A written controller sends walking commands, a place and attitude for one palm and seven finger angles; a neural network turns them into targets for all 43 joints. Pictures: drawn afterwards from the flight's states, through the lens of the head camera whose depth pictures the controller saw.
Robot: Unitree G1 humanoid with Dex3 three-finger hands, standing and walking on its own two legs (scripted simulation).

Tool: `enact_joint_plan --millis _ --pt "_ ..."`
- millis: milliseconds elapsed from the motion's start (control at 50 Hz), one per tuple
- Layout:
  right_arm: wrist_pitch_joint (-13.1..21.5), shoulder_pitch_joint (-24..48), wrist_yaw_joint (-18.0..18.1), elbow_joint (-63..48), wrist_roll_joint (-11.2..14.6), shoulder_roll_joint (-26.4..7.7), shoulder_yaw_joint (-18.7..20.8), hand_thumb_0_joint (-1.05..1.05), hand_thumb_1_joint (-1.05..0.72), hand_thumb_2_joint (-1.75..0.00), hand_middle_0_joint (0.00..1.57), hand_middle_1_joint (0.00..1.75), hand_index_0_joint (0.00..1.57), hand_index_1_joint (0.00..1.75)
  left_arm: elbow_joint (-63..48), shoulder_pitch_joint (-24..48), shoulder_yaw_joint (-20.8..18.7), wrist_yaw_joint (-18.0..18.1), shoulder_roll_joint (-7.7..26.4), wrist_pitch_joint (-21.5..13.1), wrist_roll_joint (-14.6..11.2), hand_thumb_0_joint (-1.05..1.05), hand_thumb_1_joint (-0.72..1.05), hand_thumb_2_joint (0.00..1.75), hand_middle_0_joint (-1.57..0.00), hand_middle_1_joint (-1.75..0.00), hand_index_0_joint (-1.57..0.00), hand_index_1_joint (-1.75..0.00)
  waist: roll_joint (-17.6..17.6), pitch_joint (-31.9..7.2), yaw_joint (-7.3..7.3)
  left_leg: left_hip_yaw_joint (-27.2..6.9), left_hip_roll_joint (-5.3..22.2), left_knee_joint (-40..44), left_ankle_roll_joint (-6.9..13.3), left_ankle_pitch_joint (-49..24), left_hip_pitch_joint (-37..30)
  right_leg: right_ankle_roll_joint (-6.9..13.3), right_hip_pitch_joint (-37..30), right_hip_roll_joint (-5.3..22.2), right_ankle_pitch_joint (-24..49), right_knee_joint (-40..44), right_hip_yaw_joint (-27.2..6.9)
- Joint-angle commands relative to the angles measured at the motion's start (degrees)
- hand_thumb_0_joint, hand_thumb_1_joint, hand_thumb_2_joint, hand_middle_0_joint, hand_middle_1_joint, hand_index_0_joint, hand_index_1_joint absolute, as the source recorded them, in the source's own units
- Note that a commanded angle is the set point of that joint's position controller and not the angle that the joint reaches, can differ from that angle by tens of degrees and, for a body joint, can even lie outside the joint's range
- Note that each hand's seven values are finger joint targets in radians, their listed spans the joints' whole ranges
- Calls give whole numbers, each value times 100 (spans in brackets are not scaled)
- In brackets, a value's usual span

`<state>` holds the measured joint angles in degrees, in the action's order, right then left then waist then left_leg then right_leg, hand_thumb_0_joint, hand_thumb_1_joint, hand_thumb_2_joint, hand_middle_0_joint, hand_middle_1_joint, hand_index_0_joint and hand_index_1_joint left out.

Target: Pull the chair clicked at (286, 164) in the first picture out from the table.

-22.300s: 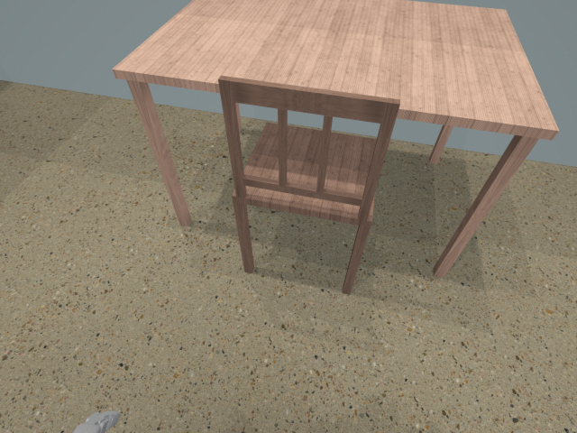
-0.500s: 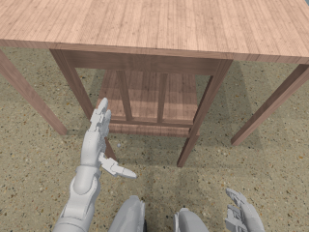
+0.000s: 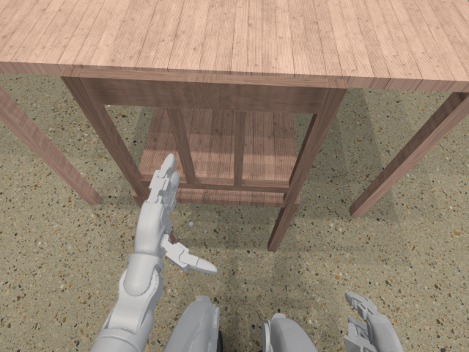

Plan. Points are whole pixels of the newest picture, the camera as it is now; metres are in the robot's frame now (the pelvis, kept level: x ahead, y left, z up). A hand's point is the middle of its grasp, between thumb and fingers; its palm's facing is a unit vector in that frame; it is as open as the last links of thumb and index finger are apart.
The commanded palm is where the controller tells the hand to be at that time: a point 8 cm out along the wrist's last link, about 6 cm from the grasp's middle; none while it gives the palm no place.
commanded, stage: aim the fingers beside a spindle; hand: left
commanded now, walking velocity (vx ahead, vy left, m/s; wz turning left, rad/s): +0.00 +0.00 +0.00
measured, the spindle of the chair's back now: (183, 149) +0.48 +0.12 +0.00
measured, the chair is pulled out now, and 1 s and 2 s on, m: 0.00 0.00 0.00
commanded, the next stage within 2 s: none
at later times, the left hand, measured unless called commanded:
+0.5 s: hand (188, 220) +0.32 +0.09 +0.02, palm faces -0.04 -1.00 -0.02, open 16.9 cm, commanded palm +0.30 +0.15 +0.01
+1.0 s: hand (182, 216) +0.33 +0.11 +0.02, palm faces +0.01 -1.00 -0.02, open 16.9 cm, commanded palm +0.31 +0.15 +0.02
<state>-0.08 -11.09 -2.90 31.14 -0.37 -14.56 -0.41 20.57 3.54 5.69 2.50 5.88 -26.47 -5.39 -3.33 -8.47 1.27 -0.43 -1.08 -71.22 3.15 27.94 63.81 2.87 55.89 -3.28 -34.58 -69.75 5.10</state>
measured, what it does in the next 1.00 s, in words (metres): stands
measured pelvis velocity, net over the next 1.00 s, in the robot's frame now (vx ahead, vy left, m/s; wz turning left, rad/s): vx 0.00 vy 0.00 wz -0.01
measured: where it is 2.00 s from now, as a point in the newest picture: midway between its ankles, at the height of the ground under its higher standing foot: outside the picture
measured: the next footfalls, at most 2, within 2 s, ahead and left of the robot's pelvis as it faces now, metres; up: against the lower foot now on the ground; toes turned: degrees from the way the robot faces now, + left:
none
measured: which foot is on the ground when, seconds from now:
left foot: down 0.00-1.00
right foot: down 0.00-1.00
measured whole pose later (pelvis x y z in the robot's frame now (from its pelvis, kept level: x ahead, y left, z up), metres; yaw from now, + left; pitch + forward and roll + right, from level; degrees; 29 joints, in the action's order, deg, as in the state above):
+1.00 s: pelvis +0.00 +0.00 -0.01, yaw -1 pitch +21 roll -3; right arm -0.6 -9.7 -3.3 30.3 -1.2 -13.7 -0.4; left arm 20.0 5.2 2.4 5.4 6.3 -27.9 -3.9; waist -2.8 -8.4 1.7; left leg 0.2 -0.8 -73.0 3.3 28.3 65.7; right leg 2.8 58.1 -3.4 -35.0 -72.0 4.6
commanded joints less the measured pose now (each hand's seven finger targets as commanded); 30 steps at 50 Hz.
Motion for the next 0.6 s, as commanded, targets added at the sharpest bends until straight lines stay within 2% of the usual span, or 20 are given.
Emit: enact_joint_plan --millis 0,60,100,120,140,160,180,200,220,280,320,360,380,440,460,480,500,540,560,580 --pt "280 80 31 -667 -64 -722 266 0 -90 -90 20 30 20 30 -1434 1366 -471 312 539 -718 132 0 -50 30 -6 -8 -6 -8 173 -2242 145 -455 107 682 -107 -1661 -2306 -65 -290 87 1959 881 -352" --pt "193 119 -13 -652 -70 -711 247 0 -90 -90 20 30 20 30 -833 1234 -680 366 571 -594 200 0 -50 30 -6 -8 -6 -8 309 -1997 100 -349 60 686 -99 -1339 -1896 -71 -358 100 1831 935 -412" --pt "137 116 -13 -709 -52 -716 259 0 -90 -90 20 30 20 30 -497 967 -717 252 543 -437 193 0 -50 30 -6 -8 -6 -8 438 -1982 59 -280 39 677 -88 -1323 -1733 -79 -548 114 1959 970 -463" --pt "109 126 -10 -747 -35 -731 265 0 -90 -90 20 30 20 30 -490 904 -756 168 546 -396 140 0 -50 30 -6 -8 -6 -8 550 -2118 36 -256 47 676 -83 -1368 -1722 -106 -638 123 2073 986 -501" --pt "107 154 -12 -808 -15 -717 270 0 -90 -90 20 30 20 30 -648 887 -558 58 390 -370 98 0 -50 30 -6 -8 -6 -8 347 -2191 24 -233 36 676 -90 -1443 -1817 -97 -699 129 2177 987 -517" --pt "101 140 -13 -847 5 -726 278 0 -90 -90 20 30 20 30 -795 859 -533 -28 362 -358 18 0 -50 30 -6 -8 -6 -8 406 -2347 18 -231 45 689 -86 -1494 -1870 -113 -785 142 2248 1008 -520" --pt "123 147 -2 -881 24 -717 275 0 -90 -90 20 30 20 30 -969 971 -334 -137 216 -365 -41 0 -50 30 -6 -8 -6 -8 265 -2361 79 -242 51 678 -80 -1588 -1979 -119 -786 140 2359 1017 -533" --pt "137 121 7 -888 40 -719 277 0 -90 -90 20 30 20 30 -1057 886 -369 -197 285 -372 -113 0 -50 30 -6 -8 -6 -8 372 -2327 62 -278 58 701 -81 -1562 -1960 -115 -848 138 2342 1051 -525" --pt "159 138 27 -878 49 -726 279 0 -90 -90 20 30 20 30 -1301 1079 -307 -244 280 -443 -144 0 -50 30 -6 -8 -6 -8 297 -2370 118 -294 78 687 -77 -1573 -2035 -121 -772 138 2314 1047 -516" --pt "256 121 68 -823 40 -712 270 0 -90 -90 20 30 20 30 -1753 1400 -127 -218 261 -630 -160 0 -50 30 -6 -8 -6 -8 167 -2344 255 -379 101 639 -53 -1617 -2241 -116 -536 124 2188 1025 -486" --pt "301 104 69 -727 11 -717 269 0 -90 -90 20 30 20 30 -1627 1393 -147 -122 287 -700 -94 0 -50 30 -6 -8 -6 -8 186 -2170 269 -414 105 642 -67 -1520 -2224 -106 -375 118 2015 1026 -449" --pt "310 145 57 -689 0 -724 265 0 -90 -90 20 30 20 30 -1290 1212 -257 -44 326 -687 -14 0 -50 30 -6 -8 -6 -8 327 -1990 226 -401 94 637 -76 -1303 -2003 -100 -288 116 1793 1017 -451" --pt "298 113 58 -664 -11 -746 271 0 -90 -90 20 30 20 30 -1081 1146 -428 8 464 -647 28 0 -50 30 -6 -8 -6 -8 473 -1947 208 -398 88 631 -64 -1270 -1897 -99 -277 112 1765 987 -437" --pt "222 190 31 -696 -6 -736 259 0 -90 -90 20 30 20 30 -617 1091 -540 32 459 -489 86 0 -50 30 -6 -8 -6 -8 435 -1818 126 -322 41 645 -80 -1027 -1659 -90 -276 127 1536 996 -462" --pt "193 183 37 -704 -10 -747 258 0 -90 -90 20 30 20 30 -553 1134 -665 26 534 -462 81 0 -50 30 -6 -8 -6 -8 475 -1853 95 -307 35 642 -81 -1026 -1608 -93 -308 129 1548 1003 -492" --pt "178 167 42 -732 -15 -755 264 0 -90 -90 20 30 20 30 -597 1144 -772 27 642 -454 97 0 -50 30 -6 -8 -6 -8 311 -1988 28 -295 30 639 -86 -1112 -1662 -78 -369 125 1628 951 -501" --pt "166 195 29 -786 -7 -728 255 0 -90 -90 20 30 20 30 -720 1146 -682 19 549 -444 82 0 -50 30 -6 -8 -6 -8 176 -2089 -3 -295 25 663 -95 -1165 -1790 -56 -394 123 1653 932 -465" --pt "183 201 28 -841 -15 -718 272 0 -90 -90 20 30 20 30 -1161 1305 -644 -2 531 -511 -1 0 -50 30 -6 -8 -6 -8 42 -2424 -2 -294 44 640 -101 -1372 -2056 -56 -487 118 1839 926 -467" --pt "184 180 34 -847 -11 -728 261 0 -90 -90 20 30 20 30 -1310 1341 -684 0 579 -555 -46 0 -50 30 -6 -8 -6 -8 107 -2518 -10 -331 62 663 -105 -1482 -2134 -52 -521 103 1915 920 -448" --pt "204 159 46 -854 -15 -735 261 0 -90 -90 20 30 20 30 -1530 1464 -590 -4 543 -606 -77 0 -50 30 -6 -8 -6 -8 144 -2620 63 -375 80 648 -94 -1605 -2228 -67 -543 87 2033 893 -441"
